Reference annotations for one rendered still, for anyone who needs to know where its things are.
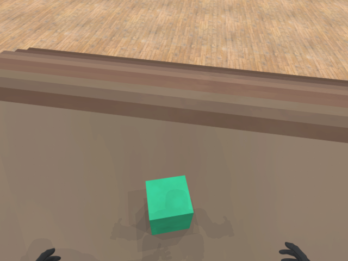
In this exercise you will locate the robot left hand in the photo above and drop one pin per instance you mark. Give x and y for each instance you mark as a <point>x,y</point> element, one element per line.
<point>46,256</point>

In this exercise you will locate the robot right hand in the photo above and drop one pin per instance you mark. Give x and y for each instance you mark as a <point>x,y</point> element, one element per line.
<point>294,251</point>

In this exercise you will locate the carton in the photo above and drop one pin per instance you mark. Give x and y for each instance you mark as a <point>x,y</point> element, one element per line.
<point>169,204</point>

